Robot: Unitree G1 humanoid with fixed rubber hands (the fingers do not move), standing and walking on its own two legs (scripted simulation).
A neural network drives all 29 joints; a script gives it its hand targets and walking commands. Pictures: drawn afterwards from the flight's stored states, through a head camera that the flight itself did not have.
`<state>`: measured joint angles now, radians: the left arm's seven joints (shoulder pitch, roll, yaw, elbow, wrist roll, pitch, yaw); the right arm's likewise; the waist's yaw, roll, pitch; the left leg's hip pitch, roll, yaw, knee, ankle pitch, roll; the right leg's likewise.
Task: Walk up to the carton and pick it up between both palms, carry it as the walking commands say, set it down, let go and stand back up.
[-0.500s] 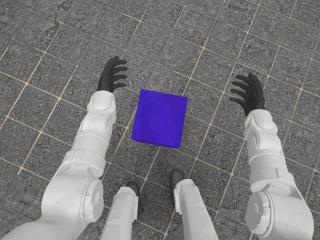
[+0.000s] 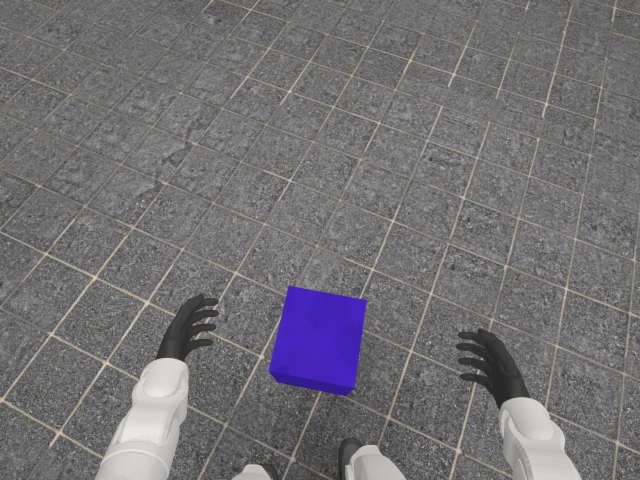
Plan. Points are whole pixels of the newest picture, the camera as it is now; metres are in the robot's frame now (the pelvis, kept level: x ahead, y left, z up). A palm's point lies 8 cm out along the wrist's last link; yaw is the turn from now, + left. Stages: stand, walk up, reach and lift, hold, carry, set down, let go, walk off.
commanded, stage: let go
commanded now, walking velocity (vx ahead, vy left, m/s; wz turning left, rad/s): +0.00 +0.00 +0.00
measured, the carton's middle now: (319, 344) +0.40 -0.01 -0.62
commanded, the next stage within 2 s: stand in 0.72 s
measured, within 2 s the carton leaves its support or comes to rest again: neither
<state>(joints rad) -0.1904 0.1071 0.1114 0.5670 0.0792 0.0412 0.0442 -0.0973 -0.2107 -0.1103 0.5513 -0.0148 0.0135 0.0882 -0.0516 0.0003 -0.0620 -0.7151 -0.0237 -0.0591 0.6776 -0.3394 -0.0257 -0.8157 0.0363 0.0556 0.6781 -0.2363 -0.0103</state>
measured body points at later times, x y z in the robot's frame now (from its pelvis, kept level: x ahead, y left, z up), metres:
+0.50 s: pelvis +0.02 +0.03 +0.03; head +0.03 +0.03 +0.48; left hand +0.19 +0.26 -0.05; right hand +0.19 -0.20 -0.05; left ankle -0.02 +0.14 -0.71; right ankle +0.04 -0.10 -0.71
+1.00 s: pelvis +0.04 +0.01 +0.02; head +0.05 +0.00 +0.47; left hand +0.16 +0.30 -0.07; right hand +0.18 -0.28 -0.08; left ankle -0.02 +0.14 -0.71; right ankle +0.04 -0.10 -0.71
